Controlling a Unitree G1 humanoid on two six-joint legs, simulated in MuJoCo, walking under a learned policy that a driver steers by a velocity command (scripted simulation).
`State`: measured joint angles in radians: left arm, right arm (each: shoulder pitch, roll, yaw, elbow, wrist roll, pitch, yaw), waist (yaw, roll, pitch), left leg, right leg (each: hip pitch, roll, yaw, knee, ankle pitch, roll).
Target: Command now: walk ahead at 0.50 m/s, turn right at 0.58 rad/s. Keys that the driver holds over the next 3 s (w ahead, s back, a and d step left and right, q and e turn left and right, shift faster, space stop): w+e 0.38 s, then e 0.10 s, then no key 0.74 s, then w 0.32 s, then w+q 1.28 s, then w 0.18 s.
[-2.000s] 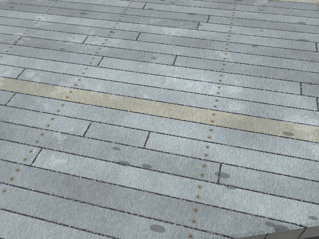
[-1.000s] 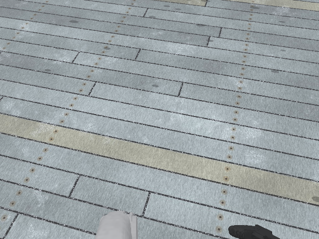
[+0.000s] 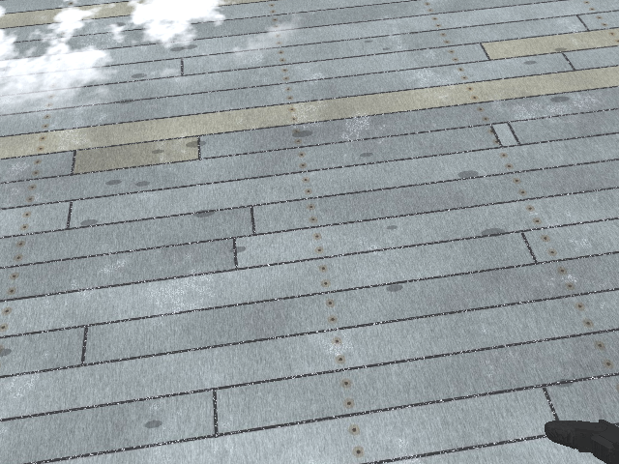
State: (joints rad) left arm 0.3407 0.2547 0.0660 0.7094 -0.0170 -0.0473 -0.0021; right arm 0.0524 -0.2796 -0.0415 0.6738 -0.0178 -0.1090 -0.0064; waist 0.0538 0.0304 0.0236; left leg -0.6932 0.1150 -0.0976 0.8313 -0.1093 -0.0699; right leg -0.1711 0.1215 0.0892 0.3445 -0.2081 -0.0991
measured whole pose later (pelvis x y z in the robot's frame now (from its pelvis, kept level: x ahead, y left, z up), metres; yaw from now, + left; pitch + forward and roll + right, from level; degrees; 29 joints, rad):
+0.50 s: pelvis +0.26 +0.04 +0.00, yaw -18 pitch +2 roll +2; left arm 0.14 0.29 0.08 0.61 -0.01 -0.01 -0.01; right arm 0.30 -0.27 -0.08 0.82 -0.01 -0.08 -0.01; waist -0.07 -0.04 0.04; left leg -0.11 0.00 0.14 0.32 -0.23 0.02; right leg -0.70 -0.08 0.05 0.90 -0.13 0.01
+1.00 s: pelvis +0.38 -0.03 -0.02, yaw -23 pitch +1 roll -2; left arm 0.14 0.21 0.04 0.72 0.02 0.00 0.00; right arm 0.17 -0.26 -0.04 0.84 -0.02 0.01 -0.03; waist 0.00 0.03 0.01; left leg -0.33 0.07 -0.03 0.60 -0.27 -0.04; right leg -0.37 0.07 -0.02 0.52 -0.17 -0.05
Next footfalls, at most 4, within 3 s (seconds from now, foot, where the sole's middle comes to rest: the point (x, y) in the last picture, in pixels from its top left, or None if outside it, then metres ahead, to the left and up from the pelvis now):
0.18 left None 0.30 0.15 -0.78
0.64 right None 0.44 -0.16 -0.78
1.00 left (308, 451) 0.49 0.08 -0.78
1.92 left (374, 301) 0.86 -0.06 -0.78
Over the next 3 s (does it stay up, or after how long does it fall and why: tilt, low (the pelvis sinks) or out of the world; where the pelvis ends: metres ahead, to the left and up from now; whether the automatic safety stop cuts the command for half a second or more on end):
stays up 1.24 -0.07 -0.03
